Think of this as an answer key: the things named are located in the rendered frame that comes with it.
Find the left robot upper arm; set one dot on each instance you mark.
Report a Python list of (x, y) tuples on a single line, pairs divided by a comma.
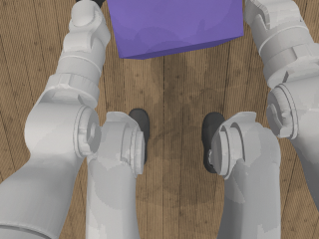
[(35, 200)]

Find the robot right forearm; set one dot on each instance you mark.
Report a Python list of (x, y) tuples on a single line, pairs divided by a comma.
[(283, 41)]

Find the robot right shin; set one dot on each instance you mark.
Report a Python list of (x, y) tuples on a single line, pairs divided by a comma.
[(274, 146)]

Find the carton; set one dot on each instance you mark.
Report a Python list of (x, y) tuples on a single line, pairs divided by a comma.
[(146, 29)]

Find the robot left foot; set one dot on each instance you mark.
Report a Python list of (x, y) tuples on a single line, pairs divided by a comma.
[(143, 120)]

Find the right robot upper arm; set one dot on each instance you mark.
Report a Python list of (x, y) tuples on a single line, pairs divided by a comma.
[(293, 112)]

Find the robot left forearm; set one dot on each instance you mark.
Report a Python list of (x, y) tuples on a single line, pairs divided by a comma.
[(81, 62)]

